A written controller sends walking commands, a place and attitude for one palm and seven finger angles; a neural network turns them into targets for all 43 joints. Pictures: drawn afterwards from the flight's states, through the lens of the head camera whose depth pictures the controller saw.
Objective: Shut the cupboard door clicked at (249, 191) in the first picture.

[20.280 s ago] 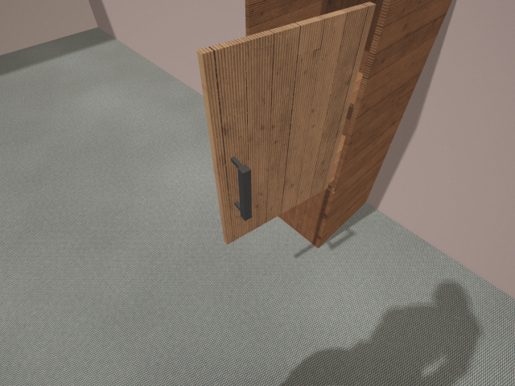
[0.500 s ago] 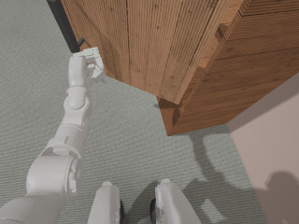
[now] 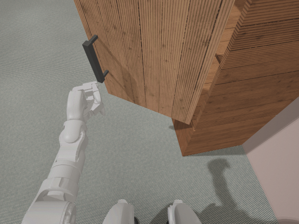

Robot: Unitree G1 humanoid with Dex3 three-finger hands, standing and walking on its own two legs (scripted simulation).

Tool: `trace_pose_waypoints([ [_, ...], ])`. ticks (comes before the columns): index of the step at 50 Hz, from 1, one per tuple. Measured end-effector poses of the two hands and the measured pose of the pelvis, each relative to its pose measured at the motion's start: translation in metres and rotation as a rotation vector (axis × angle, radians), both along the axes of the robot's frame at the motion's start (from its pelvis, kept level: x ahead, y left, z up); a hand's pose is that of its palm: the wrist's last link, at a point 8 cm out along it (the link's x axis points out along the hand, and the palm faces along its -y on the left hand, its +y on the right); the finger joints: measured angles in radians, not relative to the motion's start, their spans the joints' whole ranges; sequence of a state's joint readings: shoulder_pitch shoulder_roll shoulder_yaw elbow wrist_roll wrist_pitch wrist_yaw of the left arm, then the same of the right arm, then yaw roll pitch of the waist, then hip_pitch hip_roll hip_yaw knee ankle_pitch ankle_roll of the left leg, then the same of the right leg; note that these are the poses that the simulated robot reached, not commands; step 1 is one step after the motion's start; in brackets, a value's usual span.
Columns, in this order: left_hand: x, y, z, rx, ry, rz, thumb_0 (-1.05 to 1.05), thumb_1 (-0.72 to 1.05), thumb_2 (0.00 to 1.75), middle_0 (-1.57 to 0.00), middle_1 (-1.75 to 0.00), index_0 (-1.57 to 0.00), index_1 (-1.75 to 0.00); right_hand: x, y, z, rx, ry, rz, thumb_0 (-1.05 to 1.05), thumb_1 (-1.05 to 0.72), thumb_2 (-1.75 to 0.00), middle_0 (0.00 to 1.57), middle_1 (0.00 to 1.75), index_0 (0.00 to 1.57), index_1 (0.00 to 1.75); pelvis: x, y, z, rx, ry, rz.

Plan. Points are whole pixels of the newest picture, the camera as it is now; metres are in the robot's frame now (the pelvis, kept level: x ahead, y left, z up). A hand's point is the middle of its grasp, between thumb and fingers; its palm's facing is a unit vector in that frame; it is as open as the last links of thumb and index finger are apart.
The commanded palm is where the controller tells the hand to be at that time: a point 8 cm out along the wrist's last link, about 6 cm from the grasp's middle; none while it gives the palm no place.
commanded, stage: draw the hand back to the body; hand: left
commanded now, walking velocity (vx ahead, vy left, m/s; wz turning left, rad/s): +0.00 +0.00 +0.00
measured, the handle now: (98, 60) +0.65 +0.17 +0.00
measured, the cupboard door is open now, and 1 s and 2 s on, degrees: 54 54 54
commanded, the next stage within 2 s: step back with the hand held close in 1.30 s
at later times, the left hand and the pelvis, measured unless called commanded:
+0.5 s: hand (35, 130) +0.30 +0.21 +0.15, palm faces +0.18 -0.95 -0.25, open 3.3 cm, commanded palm +0.26 +0.25 +0.17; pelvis +0.02 +0.02 +0.07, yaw +2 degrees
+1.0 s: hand out of the picture +0.21 +0.29 +0.26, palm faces +0.51 -0.73 -0.45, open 6.7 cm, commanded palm +0.17 +0.32 +0.26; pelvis +0.04 +0.01 +0.09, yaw +2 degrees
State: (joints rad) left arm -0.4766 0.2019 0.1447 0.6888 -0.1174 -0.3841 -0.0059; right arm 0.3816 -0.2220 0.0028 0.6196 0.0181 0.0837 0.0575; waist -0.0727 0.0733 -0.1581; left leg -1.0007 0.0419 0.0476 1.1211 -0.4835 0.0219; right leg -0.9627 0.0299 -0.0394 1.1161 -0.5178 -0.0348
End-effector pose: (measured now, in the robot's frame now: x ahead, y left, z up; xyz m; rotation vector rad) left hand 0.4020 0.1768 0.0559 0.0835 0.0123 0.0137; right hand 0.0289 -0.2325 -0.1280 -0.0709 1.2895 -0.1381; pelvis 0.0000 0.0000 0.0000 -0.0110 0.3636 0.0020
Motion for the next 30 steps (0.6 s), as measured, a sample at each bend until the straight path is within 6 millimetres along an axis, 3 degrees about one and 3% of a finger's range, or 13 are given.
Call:
trace_pose_waypoints([
  [6, -0.029, 0.007, 0.031, -0.074, -0.050, 0.007, 0.02, 0.90, 0.90, -1.30, -1.50, -1.30, -1.50, 0.043, -0.011, 0.042, -0.093, -0.157, 0.050, 0.01, -0.90, -0.90, 0.21, 0.30, 0.20, 0.30, 0.004, 0.001, 0.024, -0.009, -0.089, 0.024],
  [10, -0.043, 0.014, 0.049, -0.050, -0.107, -0.029, 0.02, 0.90, 0.90, -1.30, -1.49, -1.29, -1.49, 0.078, -0.021, 0.068, -0.146, -0.287, 0.065, 0.01, -0.91, -0.90, 0.20, 0.30, 0.20, 0.30, 0.006, 0.003, 0.031, -0.012, -0.131, 0.022],
  [14, -0.068, 0.029, 0.059, 0.021, -0.056, -0.031, 0.02, 0.90, 0.90, -1.25, -1.44, -1.25, -1.45, 0.110, -0.020, 0.089, -0.155, -0.389, 0.054, 0.01, -0.91, -0.90, 0.20, 0.30, 0.20, 0.30, 0.010, 0.008, 0.042, -0.005, -0.181, 0.009],
  [19, -0.104, 0.049, 0.078, 0.120, 0.028, 0.044, 0.02, 0.90, 0.90, -1.16, -1.34, -1.15, -1.34, 0.148, 0.000, 0.113, -0.140, -0.474, 0.060, 0.01, -0.91, -0.90, 0.20, 0.30, 0.20, 0.30, 0.017, 0.012, 0.060, 0.001, -0.251, 0.012],
  [23, -0.122, 0.069, 0.099, 0.157, 0.040, 0.132, 0.02, 0.90, 0.90, -1.06, -1.23, -1.06, -1.24, 0.172, 0.022, 0.126, -0.114, -0.523, 0.110, 0.01, -0.91, -0.90, 0.20, 0.30, 0.20, 0.30, 0.021, 0.014, 0.070, 0.002, -0.300, 0.024],
  [30, -0.150, 0.094, 0.140, 0.196, -0.007, 0.244, 0.02, 0.90, 0.90, -0.88, -1.03, -0.87, -1.04, 0.197, 0.054, 0.142, -0.047, -0.596, 0.178, 0.01, -0.90, -0.90, 0.20, 0.30, 0.20, 0.30, 0.030, 0.018, 0.083, 0.006, -0.363, 0.032],
])
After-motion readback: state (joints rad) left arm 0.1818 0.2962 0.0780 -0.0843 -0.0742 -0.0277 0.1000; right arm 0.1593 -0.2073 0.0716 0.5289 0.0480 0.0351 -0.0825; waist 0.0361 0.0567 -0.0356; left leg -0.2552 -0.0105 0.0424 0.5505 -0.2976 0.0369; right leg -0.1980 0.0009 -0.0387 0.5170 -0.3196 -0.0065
